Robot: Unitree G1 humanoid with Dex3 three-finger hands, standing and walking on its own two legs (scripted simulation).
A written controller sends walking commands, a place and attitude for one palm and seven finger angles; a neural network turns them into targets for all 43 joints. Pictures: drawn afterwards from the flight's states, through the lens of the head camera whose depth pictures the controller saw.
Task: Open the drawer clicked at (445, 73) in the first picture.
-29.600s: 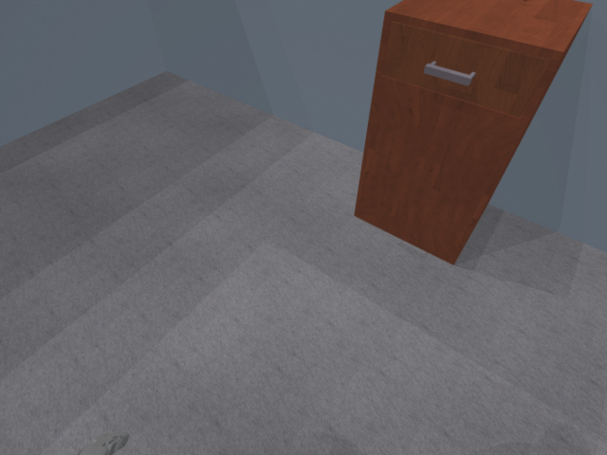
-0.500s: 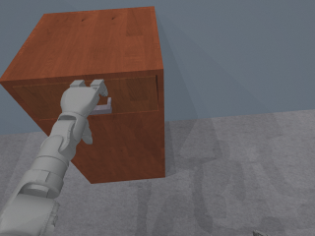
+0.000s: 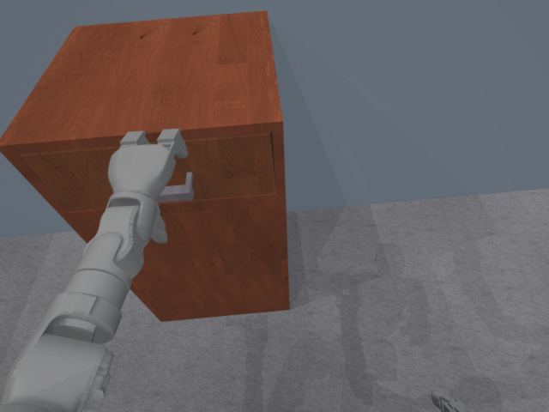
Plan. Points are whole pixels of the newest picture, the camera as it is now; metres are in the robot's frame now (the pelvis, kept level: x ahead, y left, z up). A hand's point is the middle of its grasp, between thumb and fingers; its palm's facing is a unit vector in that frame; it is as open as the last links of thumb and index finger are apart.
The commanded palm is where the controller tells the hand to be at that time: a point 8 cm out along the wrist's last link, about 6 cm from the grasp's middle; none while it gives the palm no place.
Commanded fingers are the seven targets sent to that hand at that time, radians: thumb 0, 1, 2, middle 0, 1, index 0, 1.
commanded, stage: re-aim the fingers above the handle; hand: left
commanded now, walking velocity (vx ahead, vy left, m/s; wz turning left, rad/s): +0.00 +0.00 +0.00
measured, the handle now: (157, 187) +0.50 +0.25 +0.01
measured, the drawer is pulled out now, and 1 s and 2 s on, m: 0.00 0.00 0.00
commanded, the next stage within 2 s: lower the fingers behind the handle in 0.56 s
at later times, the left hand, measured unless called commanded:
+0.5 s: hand (148, 180) +0.44 +0.22 +0.09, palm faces +0.15 +0.01 -0.99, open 13.8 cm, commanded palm +0.40 +0.25 +0.13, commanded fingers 0.00 -0.50 0.30 -0.30 -1.20 -0.30 -1.20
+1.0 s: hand (141, 201) +0.43 +0.25 +0.05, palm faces +0.11 +0.03 -0.99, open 13.8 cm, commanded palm +0.40 +0.24 +0.10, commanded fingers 0.00 -0.50 0.30 -0.30 -1.20 -0.30 -1.20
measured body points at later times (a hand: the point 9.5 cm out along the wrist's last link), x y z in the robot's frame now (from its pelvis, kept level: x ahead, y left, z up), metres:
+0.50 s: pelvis +0.00 -0.01 +0.00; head +0.05 -0.03 +0.44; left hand +0.43 +0.22 +0.14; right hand +0.11 -0.27 -0.14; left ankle -0.01 +0.11 -0.73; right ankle -0.02 -0.12 -0.73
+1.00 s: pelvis -0.01 +0.01 -0.01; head +0.06 -0.01 +0.43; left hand +0.42 +0.24 +0.10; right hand +0.10 -0.25 -0.15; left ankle -0.01 +0.11 -0.73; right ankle -0.02 -0.12 -0.73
